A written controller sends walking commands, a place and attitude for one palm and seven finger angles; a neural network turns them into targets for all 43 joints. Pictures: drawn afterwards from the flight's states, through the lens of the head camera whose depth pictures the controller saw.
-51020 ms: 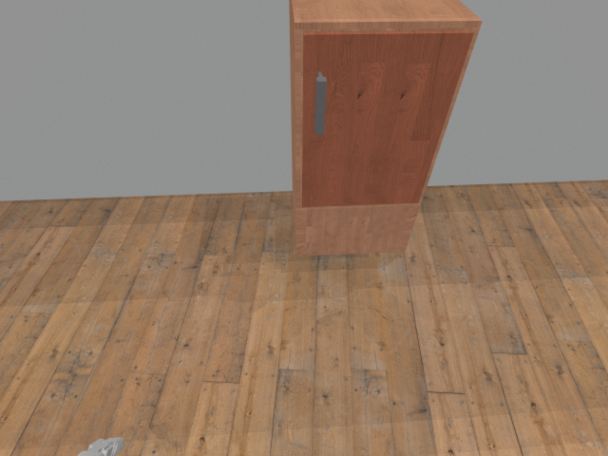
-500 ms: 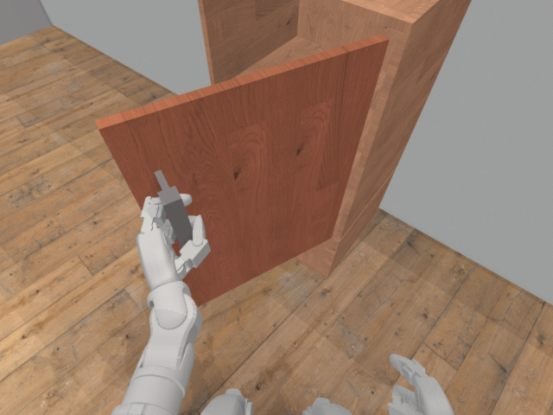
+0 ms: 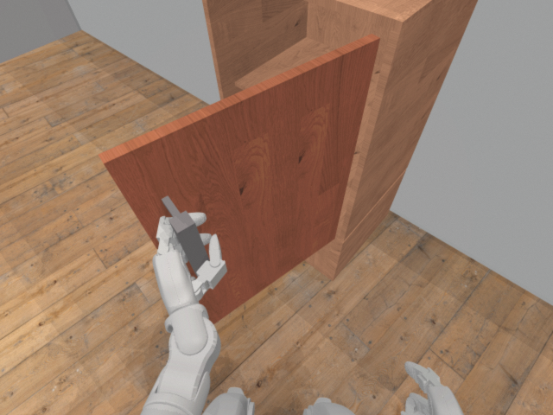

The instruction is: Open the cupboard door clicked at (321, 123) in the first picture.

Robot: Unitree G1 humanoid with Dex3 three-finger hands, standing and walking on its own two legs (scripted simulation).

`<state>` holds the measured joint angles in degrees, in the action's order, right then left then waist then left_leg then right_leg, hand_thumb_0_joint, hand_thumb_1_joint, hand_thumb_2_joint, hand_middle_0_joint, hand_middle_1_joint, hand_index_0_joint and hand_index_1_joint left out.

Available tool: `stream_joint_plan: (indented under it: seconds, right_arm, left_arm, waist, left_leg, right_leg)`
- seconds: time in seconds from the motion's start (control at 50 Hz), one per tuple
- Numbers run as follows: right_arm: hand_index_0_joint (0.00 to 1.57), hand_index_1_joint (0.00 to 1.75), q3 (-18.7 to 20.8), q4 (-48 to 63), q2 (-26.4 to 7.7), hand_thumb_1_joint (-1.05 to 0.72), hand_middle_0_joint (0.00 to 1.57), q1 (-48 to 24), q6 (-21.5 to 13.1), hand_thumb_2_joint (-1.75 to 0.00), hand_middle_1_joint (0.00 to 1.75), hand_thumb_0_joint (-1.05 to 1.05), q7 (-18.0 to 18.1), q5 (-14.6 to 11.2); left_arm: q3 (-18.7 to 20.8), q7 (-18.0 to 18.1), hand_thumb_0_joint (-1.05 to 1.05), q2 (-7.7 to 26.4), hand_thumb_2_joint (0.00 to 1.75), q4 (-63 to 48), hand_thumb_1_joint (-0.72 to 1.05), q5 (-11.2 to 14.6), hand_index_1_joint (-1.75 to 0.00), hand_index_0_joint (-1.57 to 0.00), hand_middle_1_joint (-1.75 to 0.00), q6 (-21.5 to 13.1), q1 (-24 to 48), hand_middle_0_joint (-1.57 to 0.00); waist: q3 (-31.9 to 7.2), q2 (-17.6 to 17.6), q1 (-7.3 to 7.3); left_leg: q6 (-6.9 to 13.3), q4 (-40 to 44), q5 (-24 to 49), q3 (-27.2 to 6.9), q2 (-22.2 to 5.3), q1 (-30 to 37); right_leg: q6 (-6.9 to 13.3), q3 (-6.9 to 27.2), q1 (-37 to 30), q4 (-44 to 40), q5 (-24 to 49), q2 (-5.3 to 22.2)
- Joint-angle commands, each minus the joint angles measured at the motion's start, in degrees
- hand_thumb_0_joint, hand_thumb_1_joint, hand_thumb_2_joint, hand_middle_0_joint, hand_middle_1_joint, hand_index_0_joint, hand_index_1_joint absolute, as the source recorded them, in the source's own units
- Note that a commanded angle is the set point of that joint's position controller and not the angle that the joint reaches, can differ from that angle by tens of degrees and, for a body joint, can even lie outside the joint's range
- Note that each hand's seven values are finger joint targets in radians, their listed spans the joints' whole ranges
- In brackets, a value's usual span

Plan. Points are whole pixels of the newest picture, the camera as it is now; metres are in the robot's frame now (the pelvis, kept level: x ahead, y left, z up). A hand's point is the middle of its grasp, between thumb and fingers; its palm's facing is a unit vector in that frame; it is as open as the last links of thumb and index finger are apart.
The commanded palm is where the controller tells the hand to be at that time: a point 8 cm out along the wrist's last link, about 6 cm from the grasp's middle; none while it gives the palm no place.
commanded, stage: open thumb and fingers to let go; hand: left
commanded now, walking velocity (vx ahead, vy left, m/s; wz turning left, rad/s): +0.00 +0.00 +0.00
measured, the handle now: (188, 241) +0.36 +0.15 +0.04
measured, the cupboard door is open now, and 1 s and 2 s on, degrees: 78 80 80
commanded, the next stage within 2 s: slide the hand sideways off the handle in 0.66 s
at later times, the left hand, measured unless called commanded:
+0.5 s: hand (213, 258) +0.33 +0.11 +0.04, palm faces +0.38 -0.93 +0.00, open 13.9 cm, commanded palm +0.28 +0.15 +0.04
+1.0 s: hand (208, 289) +0.28 +0.11 +0.04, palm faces -0.14 -0.99 -0.02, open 16.0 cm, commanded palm +0.27 +0.15 +0.04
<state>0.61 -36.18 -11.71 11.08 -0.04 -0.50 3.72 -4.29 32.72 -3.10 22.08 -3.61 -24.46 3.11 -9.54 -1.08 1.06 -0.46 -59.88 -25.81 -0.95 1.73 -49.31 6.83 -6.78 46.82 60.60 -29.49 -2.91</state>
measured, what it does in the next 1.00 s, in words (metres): stands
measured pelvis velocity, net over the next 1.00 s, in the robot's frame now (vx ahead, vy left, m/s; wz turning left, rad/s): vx -0.02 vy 0.05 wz -0.02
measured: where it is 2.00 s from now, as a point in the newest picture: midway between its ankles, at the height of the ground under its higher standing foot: outside the picture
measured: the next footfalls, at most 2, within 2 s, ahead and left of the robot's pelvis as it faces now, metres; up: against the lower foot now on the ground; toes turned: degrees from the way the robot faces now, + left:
none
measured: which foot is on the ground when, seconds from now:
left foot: down 0.00-1.00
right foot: down 0.00-1.00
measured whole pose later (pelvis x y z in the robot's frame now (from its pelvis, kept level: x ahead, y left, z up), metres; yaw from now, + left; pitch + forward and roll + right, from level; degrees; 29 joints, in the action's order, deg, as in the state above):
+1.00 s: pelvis -0.02 +0.05 +0.00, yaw -1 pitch +12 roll -2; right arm -1.3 -32.4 -12.7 12.8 -1.1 0.1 -0.2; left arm -11.9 4.4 4.9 19.7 5.1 -24.1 1.6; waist -8.0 -3.4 0.3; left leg 3.3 -62.8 -26.2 0.2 2.4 -49.0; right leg 3.6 -5.8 45.4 61.2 -28.4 -2.1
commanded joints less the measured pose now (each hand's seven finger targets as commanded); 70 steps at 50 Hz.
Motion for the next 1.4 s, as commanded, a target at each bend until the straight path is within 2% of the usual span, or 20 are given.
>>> stream_joint_plan:
  seconds: [0.0,0.1,0.22,0.26,0.44,0.62,0.68,0.74,0.76,0.78,0.8,0.86,0.92,0.96,1.04,1.06,1.1,1.24,1.32,1.38]
  right_arm:
    - [0.2,0.3,1.55,7.45,-4.53,-0.9,0.2,-3.22,-2.65,-0.9,0.3,0.0,0.39,-0.32]
    - [0.2,0.3,1.8,7.77,-4.77,-0.9,0.2,-1.83,-2.34,-0.9,0.3,0.0,0.17,-0.32]
    - [0.2,0.3,1.98,8.38,-4.97,-0.9,0.2,-1.16,-2.33,-0.9,0.3,0.0,-0.32,-0.04]
    - [0.2,0.3,1.92,8.72,-4.99,-0.9,0.2,-1.17,-2.15,-0.9,0.3,0.0,-0.29,-0.05]
    - [0.2,0.3,1.74,9.27,-4.69,-0.9,0.2,-2.17,-2.27,-0.9,0.3,0.0,-0.59,0.01]
    - [0.2,0.3,1.42,9.88,-4.55,-0.9,0.2,-3.03,-2.82,-0.9,0.3,0.0,-0.63,0.06]
    - [0.2,0.3,1.26,9.79,-4.49,-0.9,0.2,-3.63,-3.07,-0.9,0.3,0.0,-0.56,0.16]
    - [0.2,0.3,0.96,9.36,-4.4,-0.9,0.2,-4.5,-3.07,-0.9,0.3,0.0,-0.44,0.13]
    - [0.2,0.3,1.09,8.65,-6.73,-0.9,0.2,-0.12,-2.88,-0.9,0.3,0.0,-0.6,-0.15]
    - [0.2,0.3,1.76,9.71,-6.43,-0.9,0.2,0.23,-2.72,-0.9,0.3,0.0,-0.36,-0.75]
    - [0.2,0.3,1.72,10.08,-6.44,-0.9,0.2,-0.01,-2.52,-0.9,0.3,0.0,0.01,-0.95]
    - [0.2,0.3,1.32,11.7,-6.68,-0.9,0.2,-0.38,-3.34,-0.9,0.3,0.0,0.33,-2.69]
    - [0.2,0.3,0.45,12.93,-7.05,-0.9,0.2,-2.3,-3.94,-0.9,0.3,0.0,1.12,-4.43]
    - [0.2,0.3,0.18,13.77,-7.49,-0.9,0.2,-3.04,-4.2,-0.9,0.3,0.0,1.3,-4.7]
    - [0.2,0.3,0.48,14.45,-7.49,-0.9,0.2,-2.29,-3.99,-0.9,0.3,0.0,0.14,-3.52]
    - [0.2,0.3,0.57,14.65,-7.71,-0.9,0.2,-1.99,-3.82,-0.9,0.3,0.0,-0.15,-3.31]
    - [0.2,0.3,0.59,15.29,-7.34,-0.9,0.2,-2.48,-3.43,-0.9,0.3,0.0,-0.75,-3.12]
    - [0.2,0.3,0.88,16.99,-7.4,-0.9,0.2,-2.19,-2.19,-0.9,0.3,0.0,-1.26,-3.16]
    - [0.2,0.3,0.6,17.74,-7.38,-0.9,0.2,-2.08,-1.81,-0.9,0.3,0.0,-0.75,-3.43]
    - [0.2,0.3,0.58,18.03,-7.29,-0.9,0.2,-1.89,-2.02,-0.9,0.3,0.0,-0.16,-3.53]
  left_arm:
    - [-0.74,-1.29,0.0,0.13,0.63,-11.4,0.27,1.16,-1.28,-0.35,-1.28,-3.09,16.17,-0.35]
    - [-1.66,-1.98,0.0,-1.01,0.48,-11.27,-0.08,1.21,-1.24,-0.33,-1.24,-2.55,13.48,-0.33]
    - [-2.25,-1.93,0.0,-1.53,0.3,-12.34,-0.5,0.32,-1.2,-0.3,-1.2,-2.98,12.03,-0.3]
    - [-0.81,-1.87,0.0,-0.16,0.3,-12.17,-0.5,0.2,-1.2,-0.3,-1.2,-2.97,9.65,-0.3]
    - [-3.77,-0.62,0.0,-3.13,0.3,-13.85,-0.5,-1.0,-0.75,-0.22,-0.75,-2.81,11.44,-0.22]
    - [-5.01,0.93,0.0,-5.35,0.3,-13.86,-0.5,-1.43,-0.3,-0.15,-0.3,-1.29,11.43,-0.15]
    - [-5.32,1.67,0.0,-5.78,0.3,-13.17,-0.5,-1.95,-0.3,-0.15,-0.3,-0.78,12.72,-0.15]
    - [-5.55,2.59,0.0,-6.27,0.3,-12.4,-0.5,-2.28,-0.3,-0.15,-0.3,-0.53,17.22,-0.15]
    - [-17.28,-8.83,0.0,-0.19,0.3,-13.61,-0.5,-8.33,-0.3,-0.15,-0.3,-3.02,16.11,-0.15]
    - [-11.65,-14.83,0.0,4.63,0.3,-16.37,-0.5,-6.21,-0.3,-0.15,-0.3,-5.24,17.5,-0.15]
    - [-11.04,-18.5,0.0,6.44,0.3,-17.2,-0.5,-5.58,-0.3,-0.15,-0.3,-6.39,18.01,-0.15]
    - [-14.29,-28.58,0.0,3.62,0.3,-18.91,-0.5,0.31,-0.3,-0.15,-0.3,-6.88,16.4,-0.15]
    - [-10.92,-31.31,0.0,1.05,0.3,-16.87,-0.5,10.31,-0.3,-0.15,-0.3,-3.93,15.0,-0.15]
    - [-8.11,-29.87,0.0,1.76,0.3,-16.6,-0.5,12.7,-0.3,-0.15,-0.3,-2.37,13.33,-0.15]
    - [-5.09,-24.75,0.0,4.64,0.3,-17.2,-0.5,8.45,-0.3,-0.15,-0.3,-3.15,7.98,-0.15]
    - [-2.96,-23.86,0.0,7.13,0.3,-17.48,-0.5,7.42,-0.3,-0.15,-0.3,-3.62,6.48,-0.15]
    - [-3.88,-23.15,0.0,6.29,0.3,-18.75,-0.5,6.19,-0.3,-0.15,-0.3,-4.46,4.78,-0.15]
    - [-3.5,-22.73,0.0,7.72,0.3,-24.48,-0.5,4.65,-0.3,-0.15,-0.3,-4.46,-0.75,-0.15]
    - [-4.62,-23.82,0.0,7.04,0.3,-26.07,-0.5,5.68,-0.3,-0.15,-0.3,-3.06,-3.43,-0.15]
    - [-3.02,-24.7,0.0,8.34,0.3,-27.96,-0.5,6.43,-0.3,-0.15,-0.3,-2.92,-7.33,-0.15]
  waist:
    - [-15.51,5.48,1.91]
    - [-17.46,6.41,1.42]
    - [-16.68,7.05,1.25]
    - [-16.17,7.35,0.39]
    - [-15.93,3.71,0.64]
    - [-14.07,4.31,0.39]
    - [-13.25,4.25,0.49]
    - [-12.43,3.85,1.04]
    - [-10.64,5.96,6.65]
    - [-15.2,3.59,3.87]
    - [-18.15,2.99,3.05]
    - [-17.66,-0.69,3.57]
    - [-11.31,2.07,2.51]
    - [-10.1,3.79,1.4]
    - [-10.77,4.29,-0.25]
    - [-11.67,4.08,-1.06]
    - [-11.43,2.73,-1.1]
    - [-12.14,-0.18,-1.74]
    - [-10.07,2.43,-0.54]
    - [-11.09,2.45,-1.25]
  left_leg:
    - [1.43,2.29,4.92,-1.08,0.06,2.26]
    - [1.44,3.22,9.07,-1.31,-0.08,4.09]
    - [1.6,3.51,11.03,-1.45,-0.15,5.9]
    - [1.5,3.62,11.17,-1.56,-0.11,5.14]
    - [1.66,4.22,11.13,-1.23,-0.28,8.92]
    - [1.59,5.06,10.86,-1.9,-0.67,10.15]
    - [1.57,5.19,9.48,-2.21,-0.78,10.15]
    - [1.52,5.54,6.68,-2.77,-0.79,9.71]
    - [2.42,3.89,6.82,-2.73,-1.02,10.39]
    - [2.54,3.45,7.83,-2.55,-0.74,10.48]
    - [2.59,3.37,9.09,-2.49,-0.52,11.26]
    - [2.2,4.32,8.7,-3.39,-0.82,15.24]
    - [1.85,7.51,1.29,-4.3,-1.05,14.24]
    - [1.87,8.62,-0.51,-4.32,-0.85,12.87]
    - [1.88,7.79,2.38,-3.78,-1.01,11.4]
    - [1.79,7.59,3.17,-3.81,-0.93,10.8]
    - [1.63,7.2,2.93,-3.52,-1.0,10.58]
    - [1.07,7.45,3.89,-4.05,-1.49,12.24]
    - [1.53,7.29,3.29,-4.01,-1.54,11.06]
    - [1.51,7.06,4.95,-3.87,-1.52,11.13]
  right_leg:
    - [-8.18,17.53,-15.86,-16.33,17.27,7.85]
    - [-8.18,15.12,-17.78,-13.9,26.37,7.28]
    - [-7.9,12.57,-16.16,-12.36,29.66,6.38]
    - [-7.67,12.92,-16.93,-12.37,29.68,6.28]
    - [-6.18,9.12,-11.61,-11.08,23.19,4.46]
    - [-5.02,6.3,-8.05,-10.18,16.99,2.78]
    - [-4.77,5.74,-6.34,-10.13,13.9,2.51]
    - [-4.66,5.47,-4.35,-10.12,9.48,2.41]
    - [-5.24,7.31,-2.95,-9.66,13.85,3.0]
    - [-4.7,8.04,-5.45,-9.18,15.87,3.35]
    - [-4.53,8.7,-7.5,-8.53,17.98,3.36]
    - [-4.17,7.85,-5.12,-8.98,15.39,2.87]
    - [-4.43,6.2,-3.73,-12.1,5.86,1.9]
    - [-4.45,5.78,-4.27,-12.41,3.58,1.83]
    - [-4.4,5.16,-3.6,-9.64,5.69,2.03]
    - [-4.14,5.29,-4.42,-8.91,6.23,1.99]
    - [-4.09,5.38,-3.54,-8.24,6.07,2.05]
    - [-3.77,5.15,-3.16,-6.96,7.21,1.55]
    - [-4.2,5.22,-3.67,-7.87,7.35,1.35]
    - [-4.13,5.19,-4.87,-7.56,8.6,1.21]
